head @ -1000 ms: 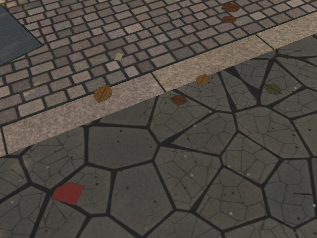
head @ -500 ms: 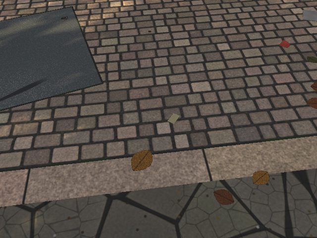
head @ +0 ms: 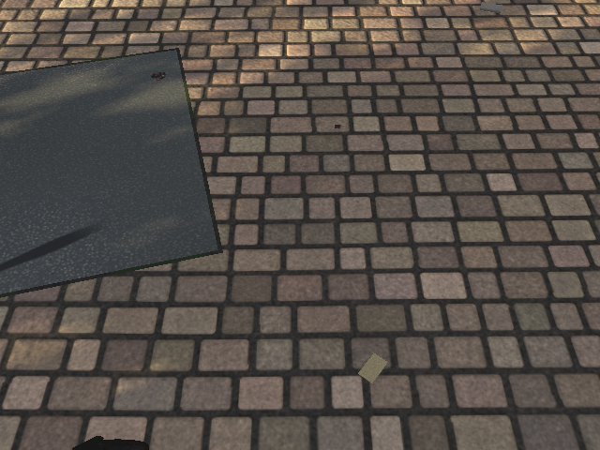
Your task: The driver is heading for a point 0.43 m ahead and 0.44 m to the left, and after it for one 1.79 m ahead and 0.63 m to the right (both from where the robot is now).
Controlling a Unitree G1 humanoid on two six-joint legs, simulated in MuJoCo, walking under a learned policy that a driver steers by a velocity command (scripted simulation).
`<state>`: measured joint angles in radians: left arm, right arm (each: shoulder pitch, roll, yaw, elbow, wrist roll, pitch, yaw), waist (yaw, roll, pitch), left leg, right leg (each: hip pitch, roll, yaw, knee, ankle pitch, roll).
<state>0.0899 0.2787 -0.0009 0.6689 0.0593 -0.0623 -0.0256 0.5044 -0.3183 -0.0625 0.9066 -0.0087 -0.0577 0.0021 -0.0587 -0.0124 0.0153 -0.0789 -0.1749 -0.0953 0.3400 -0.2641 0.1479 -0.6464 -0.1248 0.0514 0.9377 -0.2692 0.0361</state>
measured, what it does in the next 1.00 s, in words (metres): walks ahead: right foot, then left foot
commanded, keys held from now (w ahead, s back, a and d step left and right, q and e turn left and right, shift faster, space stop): w+q+shift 0.26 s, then e+shift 0.74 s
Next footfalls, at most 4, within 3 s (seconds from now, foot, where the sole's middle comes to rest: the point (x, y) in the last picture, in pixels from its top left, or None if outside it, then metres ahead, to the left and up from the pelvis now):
0.16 right None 0.39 -0.16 -0.78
0.52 left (241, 397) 0.62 0.13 -0.78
0.96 right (340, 378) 0.66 -0.10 -0.78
1.40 left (267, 357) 0.72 0.07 -0.78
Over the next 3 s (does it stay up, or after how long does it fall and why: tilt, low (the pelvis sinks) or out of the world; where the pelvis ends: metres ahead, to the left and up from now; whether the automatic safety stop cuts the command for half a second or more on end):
stays up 0.65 0.03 0.00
